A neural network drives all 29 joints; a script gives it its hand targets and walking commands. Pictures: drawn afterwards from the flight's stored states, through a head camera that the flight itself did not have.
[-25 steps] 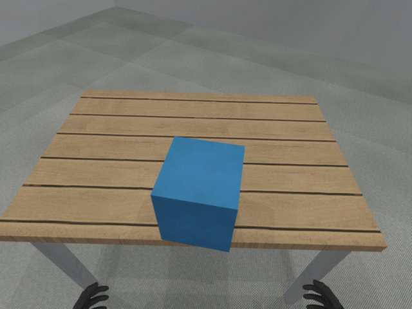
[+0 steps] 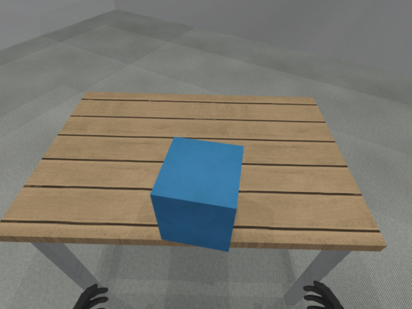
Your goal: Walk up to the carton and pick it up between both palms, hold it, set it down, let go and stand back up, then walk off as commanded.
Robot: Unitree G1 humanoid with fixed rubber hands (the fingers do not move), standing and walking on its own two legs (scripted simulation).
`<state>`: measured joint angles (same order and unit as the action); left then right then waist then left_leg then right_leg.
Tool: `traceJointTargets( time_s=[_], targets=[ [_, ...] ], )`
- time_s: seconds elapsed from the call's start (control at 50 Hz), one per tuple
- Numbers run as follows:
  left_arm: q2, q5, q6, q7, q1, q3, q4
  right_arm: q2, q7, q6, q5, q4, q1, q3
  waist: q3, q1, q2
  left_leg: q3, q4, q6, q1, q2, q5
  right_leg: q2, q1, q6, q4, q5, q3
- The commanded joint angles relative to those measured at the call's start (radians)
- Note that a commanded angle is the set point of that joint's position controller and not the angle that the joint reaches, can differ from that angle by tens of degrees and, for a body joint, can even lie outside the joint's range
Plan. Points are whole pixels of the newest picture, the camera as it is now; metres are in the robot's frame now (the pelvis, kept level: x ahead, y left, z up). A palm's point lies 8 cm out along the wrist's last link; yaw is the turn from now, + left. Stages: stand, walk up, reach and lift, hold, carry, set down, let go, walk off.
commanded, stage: stand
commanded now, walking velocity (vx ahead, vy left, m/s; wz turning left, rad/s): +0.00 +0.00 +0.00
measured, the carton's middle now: (201, 194) +0.38 +0.00 +0.00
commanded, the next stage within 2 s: walk off in 0.72 s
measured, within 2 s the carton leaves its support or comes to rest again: neither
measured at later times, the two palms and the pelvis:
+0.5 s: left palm out of the picture +0.14 +0.25 -0.08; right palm out of the picture +0.12 -0.25 -0.09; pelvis +0.00 +0.00 +0.00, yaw +0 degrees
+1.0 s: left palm out of the picture +0.12 +0.26 -0.08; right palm out of the picture +0.09 -0.26 -0.10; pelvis -0.02 +0.00 +0.00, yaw +0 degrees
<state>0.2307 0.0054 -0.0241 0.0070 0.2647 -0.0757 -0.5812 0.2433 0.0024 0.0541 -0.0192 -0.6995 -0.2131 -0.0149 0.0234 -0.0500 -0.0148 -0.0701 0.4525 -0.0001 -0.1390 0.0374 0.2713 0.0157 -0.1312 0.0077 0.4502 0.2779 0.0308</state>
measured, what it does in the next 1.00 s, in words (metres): stands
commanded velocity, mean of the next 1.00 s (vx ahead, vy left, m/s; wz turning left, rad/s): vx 0.00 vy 0.00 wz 0.00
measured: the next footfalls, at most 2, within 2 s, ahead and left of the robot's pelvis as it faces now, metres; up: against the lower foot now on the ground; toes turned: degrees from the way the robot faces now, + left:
left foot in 1.64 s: -0.17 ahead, +0.08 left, +0.00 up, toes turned +3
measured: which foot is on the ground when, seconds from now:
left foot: down 0.00-1.00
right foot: down 0.00-1.00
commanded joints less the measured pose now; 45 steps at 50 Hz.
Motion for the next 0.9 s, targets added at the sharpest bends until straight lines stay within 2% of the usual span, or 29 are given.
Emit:
traceJointTargets(
  time_s=[0.0,0.02,0.06,0.08,0.12,0.14,0.16,0.18,0.2,0.22,0.26,0.32,0.34,0.38,0.4,0.42,0.44,0.48,0.5,0.52,0.56,0.64,0.66,0.68,0.72,0.78,0.8,0.84,0.88],
  targets=[
    [0.258,-0.02,-0.027,-0.007,-0.098,-0.057,-0.016,0.265,-0.013,0.016,0.049,-0.011,0.022,0.086,-0.029,0.035,0.138,0.085,-0.069,-0.032,-0.054,0.077,-0.242,0.113,0.019,-0.071,-0.073,-0.277,-0.079],
    [0.265,-0.02,-0.029,-0.002,-0.078,-0.061,-0.012,0.27,-0.014,0.016,0.054,-0.012,0.024,0.089,-0.046,0.035,0.103,0.087,-0.074,-0.031,-0.026,0.082,-0.265,0.109,0.011,-0.073,-0.053,-0.283,-0.065],
    [0.265,-0.021,-0.027,0.001,-0.057,-0.058,-0.024,0.278,-0.018,0.015,0.057,-0.012,0.021,0.091,-0.023,0.037,0.111,0.087,-0.073,-0.028,-0.022,0.082,-0.263,0.106,0.006,-0.066,-0.074,-0.295,-0.066],
    [0.277,-0.021,-0.031,0.001,-0.079,-0.061,-0.019,0.277,-0.016,0.012,0.054,-0.009,0.027,0.093,-0.04,0.043,0.069,0.093,-0.066,-0.029,-0.01,0.087,-0.27,0.109,0.008,-0.064,-0.064,-0.29,-0.059],
    [0.269,-0.019,-0.032,-0.003,-0.074,-0.055,-0.024,0.278,-0.015,0.006,0.052,-0.004,0.028,0.096,-0.028,0.033,0.102,0.091,-0.07,-0.034,-0.026,0.086,-0.263,0.11,0.004,-0.067,-0.064,-0.287,-0.068],
    [0.28,-0.024,-0.034,-0.005,-0.069,-0.063,-0.029,0.267,-0.01,0.011,0.05,-0.01,0.04,0.091,-0.016,0.041,0.088,0.107,-0.071,-0.033,-0.026,0.096,-0.261,0.114,-0.002,-0.072,-0.059,-0.295,-0.075],
    [0.271,-0.019,-0.032,-0.001,-0.074,-0.063,-0.026,0.27,-0.009,0.013,0.049,-0.013,0.025,0.089,-0.04,0.048,0.136,0.085,-0.063,-0.038,-0.05,0.086,-0.263,0.118,0.036,-0.075,-0.064,-0.313,-0.085],
    [0.284,-0.023,-0.03,-0.005,-0.075,-0.061,-0.026,0.26,-0.004,0.015,0.047,-0.014,0.018,0.089,-0.036,0.033,0.081,0.092,-0.068,-0.03,-0.029,0.088,-0.262,0.117,0.026,-0.074,-0.064,-0.316,-0.071],
    [0.284,-0.02,-0.027,-0.005,-0.074,-0.066,-0.026,0.257,-0.008,0.017,0.051,-0.009,0.026,0.084,-0.035,0.044,0.067,0.102,-0.07,-0.037,-0.025,0.089,-0.281,0.113,0.018,-0.074,-0.062,-0.317,-0.079],
    [0.27,-0.022,-0.029,-0.002,-0.073,-0.059,-0.03,0.283,-0.011,0.013,0.05,-0.017,0.028,0.096,-0.037,0.039,0.116,0.092,-0.07,-0.037,-0.008,0.089,-0.313,0.119,0.016,-0.079,-0.065,-0.358,-0.082],
    [0.267,-0.018,-0.031,-0.004,-0.066,-0.059,-0.027,0.278,-0.013,0.009,0.052,-0.019,0.015,0.092,-0.077,0.039,0.08,0.096,-0.053,-0.034,0.033,0.09,-0.367,0.108,0.023,-0.071,-0.042,-0.36,-0.065],
    [0.271,-0.02,-0.029,-0.005,-0.084,-0.058,-0.018,0.281,-0.014,0.011,0.055,-0.022,0.022,0.098,-0.037,0.038,0.13,0.077,-0.054,-0.03,-0.013,0.089,-0.359,0.114,0.03,-0.071,-0.052,-0.379,-0.067],
    [0.261,-0.014,-0.029,-0.003,-0.075,-0.062,-0.024,0.274,-0.017,0.012,0.054,-0.014,0.025,0.095,-0.052,0.039,0.101,0.081,-0.062,-0.031,-0.02,0.082,-0.352,0.116,0.042,-0.071,-0.048,-0.363,-0.067],
    [0.263,-0.015,-0.027,-0.003,-0.079,-0.056,-0.026,0.281,-0.015,0.014,0.049,-0.015,0.029,0.093,-0.03,0.034,0.128,0.092,-0.07,-0.028,-0.025,0.085,-0.305,0.124,0.022,-0.071,-0.072,-0.33,-0.068],
    [0.273,-0.013,-0.027,-0.004,-0.068,-0.059,-0.025,0.253,-0.011,0.015,0.047,-0.014,0.023,0.086,-0.027,0.032,0.084,0.098,-0.074,-0.032,-0.027,0.092,-0.304,0.116,0.019,-0.071,-0.059,-0.323,-0.067],
    [0.288,-0.009,-0.027,-0.007,-0.053,-0.064,-0.032,0.26,-0.008,0.014,0.055,-0.013,0.042,0.087,-0.011,0.053,0.086,0.104,-0.075,-0.035,-0.048,0.089,-0.279,0.109,0.028,-0.065,-0.069,-0.296,-0.063],
    [0.269,-0.014,-0.028,-0.005,-0.049,-0.061,-0.036,0.275,-0.01,0.012,0.057,-0.02,0.017,0.089,-0.028,0.037,0.122,0.089,-0.071,-0.027,-0.032,0.083,-0.272,0.114,0.024,-0.07,-0.071,-0.292,-0.072],
    [0.264,-0.018,-0.03,-0.003,-0.081,-0.056,-0.02,0.277,-0.013,0.01,0.048,-0.017,0.022,0.09,-0.042,0.036,0.081,0.096,-0.075,-0.027,-0.025,0.083,-0.263,0.114,0.02,-0.073,-0.066,-0.292,-0.073],
    [0.261,-0.02,-0.033,-0.005,-0.079,-0.055,-0.03,0.282,-0.012,0.013,0.056,-0.022,0.039,0.092,-0.05,0.044,0.113,0.088,-0.074,-0.033,-0.024,0.087,-0.25,0.117,0.025,-0.069,-0.078,-0.287,-0.08],
    [0.267,-0.019,-0.038,0.0,-0.089,-0.055,-0.023,0.288,-0.009,0.009,0.051,-0.019,0.024,0.093,0.014,0.038,0.076,0.096,-0.063,-0.027,-0.038,0.086,-0.261,0.117,-0.021,-0.073,-0.074,-0.301,-0.078],
    [0.274,-0.02,-0.035,-0.003,-0.088,-0.056,-0.035,0.276,-0.009,0.005,0.052,-0.022,0.011,0.093,0.0,0.03,0.073,0.105,-0.069,-0.036,-0.028,0.098,-0.248,0.121,-0.007,-0.079,-0.074,-0.306,-0.08],
    [0.251,-0.016,-0.032,-0.004,-0.062,-0.047,-0.04,0.279,-0.015,0.01,0.051,-0.024,0.034,0.091,-0.016,0.045,0.12,0.09,-0.076,-0.036,-0.049,0.084,-0.231,0.113,0.018,-0.067,-0.087,-0.282,-0.079],
    [0.267,-0.018,-0.034,-0.004,-0.068,-0.051,-0.041,0.26,-0.011,0.012,0.051,-0.027,0.036,0.084,0.001,0.039,0.093,0.099,-0.084,-0.034,-0.038,0.088,-0.226,0.119,0.005,-0.069,-0.083,-0.279,-0.083],
    [0.279,-0.018,-0.032,-0.005,-0.079,-0.058,-0.039,0.269,-0.013,0.012,0.048,-0.026,0.031,0.091,-0.004,0.035,0.124,0.1,-0.081,-0.034,-0.035,0.092,-0.245,0.122,0.002,-0.072,-0.087,-0.283,-0.091],
    [0.279,-0.017,-0.034,-0.004,-0.082,-0.063,-0.04,0.279,-0.009,0.007,0.049,-0.035,0.038,0.091,-0.019,0.045,0.086,0.101,-0.075,-0.039,-0.022,0.098,-0.278,0.115,0.011,-0.071,-0.072,-0.291,-0.081],
    [0.266,-0.018,-0.034,0.001,-0.098,-0.053,-0.044,0.263,-0.009,0.012,0.053,-0.028,0.035,0.089,-0.018,0.032,0.064,0.109,-0.082,-0.037,-0.016,0.098,-0.243,0.118,-0.006,-0.075,-0.072,-0.264,-0.073],
    [0.261,-0.011,-0.033,-0.001,-0.071,-0.051,-0.045,0.287,-0.012,0.01,0.051,-0.027,0.044,0.09,0.016,0.044,0.118,0.1,-0.077,-0.043,-0.041,0.096,-0.235,0.123,-0.017,-0.07,-0.099,-0.243,-0.089],
    [0.268,-0.019,-0.033,-0.002,-0.088,-0.054,-0.044,0.283,-0.011,0.009,0.053,-0.03,0.033,0.094,-0.018,0.035,0.086,0.102,-0.088,-0.035,-0.029,0.092,-0.221,0.116,0.009,-0.072,-0.082,-0.27,-0.074],
    [0.271,-0.017,-0.028,-0.002,-0.099,-0.06,-0.044,0.271,-0.01,0.013,0.047,-0.028,0.033,0.087,-0.032,0.027,0.099,0.101,-0.096,-0.036,-0.034,0.09,-0.256,0.116,0.023,-0.072,-0.072,-0.286,-0.079]
  ],
)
